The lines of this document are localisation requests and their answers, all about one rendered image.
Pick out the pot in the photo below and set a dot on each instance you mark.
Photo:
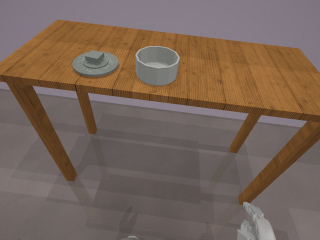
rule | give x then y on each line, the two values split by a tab
157	65

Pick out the table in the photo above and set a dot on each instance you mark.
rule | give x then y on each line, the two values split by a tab
245	77

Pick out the right robot hand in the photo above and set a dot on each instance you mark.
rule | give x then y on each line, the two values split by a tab
260	230

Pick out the lid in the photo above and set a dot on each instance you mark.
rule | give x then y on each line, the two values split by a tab
91	69

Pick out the knob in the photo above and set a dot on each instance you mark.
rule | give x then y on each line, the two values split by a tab
94	56

